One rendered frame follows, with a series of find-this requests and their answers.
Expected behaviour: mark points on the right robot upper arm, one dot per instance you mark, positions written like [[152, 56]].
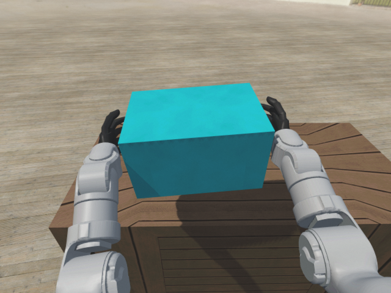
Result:
[[340, 259]]

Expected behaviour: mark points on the right robot hand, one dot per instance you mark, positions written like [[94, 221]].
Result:
[[277, 115]]

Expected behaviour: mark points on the right robot forearm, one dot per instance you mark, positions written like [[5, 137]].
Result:
[[315, 203]]

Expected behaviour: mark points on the left robot upper arm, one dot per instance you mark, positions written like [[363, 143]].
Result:
[[105, 272]]

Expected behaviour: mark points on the carton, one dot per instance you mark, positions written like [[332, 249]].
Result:
[[195, 140]]

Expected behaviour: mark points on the left robot hand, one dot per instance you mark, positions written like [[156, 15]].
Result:
[[109, 132]]

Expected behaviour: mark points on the left robot forearm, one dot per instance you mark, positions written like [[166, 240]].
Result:
[[95, 226]]

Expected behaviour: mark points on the pedestal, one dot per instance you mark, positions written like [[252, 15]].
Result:
[[244, 241]]

